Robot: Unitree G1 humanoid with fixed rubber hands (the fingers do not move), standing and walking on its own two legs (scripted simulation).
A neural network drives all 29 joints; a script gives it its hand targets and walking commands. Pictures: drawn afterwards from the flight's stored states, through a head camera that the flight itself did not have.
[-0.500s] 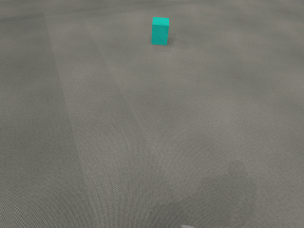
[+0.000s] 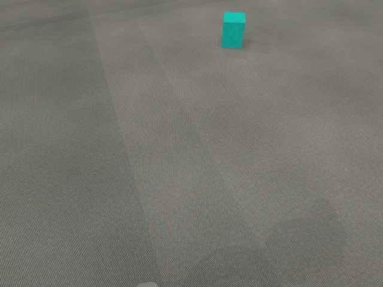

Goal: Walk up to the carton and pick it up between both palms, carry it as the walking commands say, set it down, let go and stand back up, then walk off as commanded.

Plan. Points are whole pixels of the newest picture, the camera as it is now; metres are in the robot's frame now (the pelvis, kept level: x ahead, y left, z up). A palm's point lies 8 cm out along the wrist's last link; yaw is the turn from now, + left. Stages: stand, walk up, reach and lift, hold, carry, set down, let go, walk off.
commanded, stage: walk off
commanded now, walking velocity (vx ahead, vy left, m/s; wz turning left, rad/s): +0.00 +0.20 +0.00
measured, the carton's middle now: (233, 30) +2.40 -0.25 -0.65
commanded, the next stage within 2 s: none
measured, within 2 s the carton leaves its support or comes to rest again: neither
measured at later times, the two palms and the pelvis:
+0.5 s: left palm out of the picture +0.06 +0.38 -0.13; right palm out of the picture +0.01 -0.10 -0.16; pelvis -0.01 +0.13 -0.01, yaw -2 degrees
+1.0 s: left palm out of the picture +0.01 +0.57 -0.14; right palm out of the picture +0.06 +0.04 -0.11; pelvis -0.02 +0.29 +0.00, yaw -1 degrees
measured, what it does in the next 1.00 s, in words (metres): steps to the left: left foot, then right foot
